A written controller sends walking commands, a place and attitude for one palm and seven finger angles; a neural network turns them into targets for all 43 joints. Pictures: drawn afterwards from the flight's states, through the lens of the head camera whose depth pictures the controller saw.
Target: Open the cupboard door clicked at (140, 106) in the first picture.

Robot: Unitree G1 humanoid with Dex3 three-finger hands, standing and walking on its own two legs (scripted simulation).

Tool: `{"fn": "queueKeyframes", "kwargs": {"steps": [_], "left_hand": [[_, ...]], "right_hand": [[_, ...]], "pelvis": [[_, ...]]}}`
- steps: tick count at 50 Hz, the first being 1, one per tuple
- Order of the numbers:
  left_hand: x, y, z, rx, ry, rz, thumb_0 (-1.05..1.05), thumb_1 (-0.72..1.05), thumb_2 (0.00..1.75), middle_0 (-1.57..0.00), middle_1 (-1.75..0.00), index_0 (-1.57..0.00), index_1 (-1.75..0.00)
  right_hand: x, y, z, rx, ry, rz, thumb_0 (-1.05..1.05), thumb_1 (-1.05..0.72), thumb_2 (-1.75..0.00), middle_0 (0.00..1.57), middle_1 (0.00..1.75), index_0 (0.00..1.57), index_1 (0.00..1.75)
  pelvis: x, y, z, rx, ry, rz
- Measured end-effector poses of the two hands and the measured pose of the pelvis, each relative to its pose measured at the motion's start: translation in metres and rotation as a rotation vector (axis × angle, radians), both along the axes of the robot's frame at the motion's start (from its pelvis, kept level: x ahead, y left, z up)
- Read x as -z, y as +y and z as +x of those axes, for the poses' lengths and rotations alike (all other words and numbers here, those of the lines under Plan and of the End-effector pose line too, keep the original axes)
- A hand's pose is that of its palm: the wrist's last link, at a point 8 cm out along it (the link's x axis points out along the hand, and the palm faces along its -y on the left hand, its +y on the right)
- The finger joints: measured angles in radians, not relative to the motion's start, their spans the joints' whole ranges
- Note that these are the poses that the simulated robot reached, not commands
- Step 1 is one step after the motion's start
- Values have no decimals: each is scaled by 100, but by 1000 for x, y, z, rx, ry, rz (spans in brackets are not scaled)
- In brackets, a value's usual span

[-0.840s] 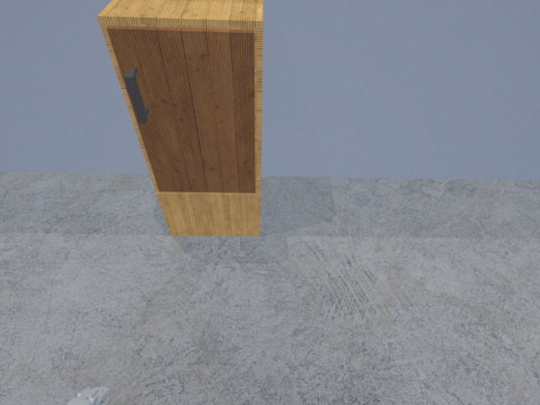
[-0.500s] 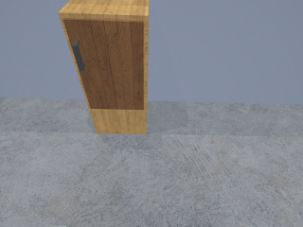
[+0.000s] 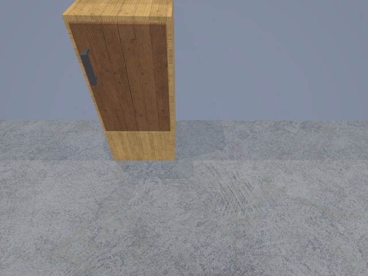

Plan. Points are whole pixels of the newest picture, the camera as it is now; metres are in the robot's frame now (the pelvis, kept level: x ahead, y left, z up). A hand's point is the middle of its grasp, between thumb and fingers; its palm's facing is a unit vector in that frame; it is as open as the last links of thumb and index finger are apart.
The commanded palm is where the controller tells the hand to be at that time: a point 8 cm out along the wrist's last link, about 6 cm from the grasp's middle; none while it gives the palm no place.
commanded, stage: look at it before walking up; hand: left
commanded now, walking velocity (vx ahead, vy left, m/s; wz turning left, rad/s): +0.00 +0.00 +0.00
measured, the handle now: (90, 67) +0.89 +0.45 -0.03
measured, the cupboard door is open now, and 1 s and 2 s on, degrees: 0 0 0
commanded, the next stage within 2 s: take the last steps up to it in 0.62 s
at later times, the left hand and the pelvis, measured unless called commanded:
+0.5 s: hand out of the picture +0.08 +0.24 -0.16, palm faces -0.03 -0.94 -0.33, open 7.4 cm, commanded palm none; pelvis +0.00 +0.00 +0.00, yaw +0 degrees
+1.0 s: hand out of the picture +0.04 +0.24 -0.17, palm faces +0.08 -0.97 -0.25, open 7.4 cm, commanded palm none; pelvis +0.03 +0.02 +0.00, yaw +3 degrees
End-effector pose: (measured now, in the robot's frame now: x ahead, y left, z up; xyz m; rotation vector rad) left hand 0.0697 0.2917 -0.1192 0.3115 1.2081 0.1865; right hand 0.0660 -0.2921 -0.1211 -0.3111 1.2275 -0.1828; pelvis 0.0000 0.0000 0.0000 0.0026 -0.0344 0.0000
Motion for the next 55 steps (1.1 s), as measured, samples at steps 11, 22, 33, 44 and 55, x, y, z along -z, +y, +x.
{"fn": "queueKeyframes", "kwargs": {"steps": [11,22,33,44,55], "left_hand": [[-1,-5,9,11,-21,-4,0,90,90,-20,-30,-20,-30],[0,-6,7,9,-6,-5,0,90,90,-20,-30,-20,-30],[-1,-4,6,3,2,-2,0,90,90,-20,-30,-20,-30],[5,-9,-1,-31,10,-20,0,91,90,-20,-30,-20,-30],[40,16,-61,-196,163,-133,0,90,90,-21,-30,-20,-30]], "right_hand": [[-1,-2,5,2,-17,4,1,-91,-90,21,30,20,30],[-3,-4,8,1,-16,-3,0,-91,-90,21,30,20,30],[-4,-4,11,-1,-18,-5,0,-91,-90,21,30,20,30],[4,7,7,-13,20,11,0,-91,-90,21,30,20,30],[13,86,22,-47,98,60,1,-91,-90,20,30,20,30]], "pelvis": [[-1,-3,1,4,0,0],[-1,-4,3,7,3,0],[-2,-4,5,8,0,0],[1,0,12,-10,9,-10],[12,57,54,-100,9,-13]]}}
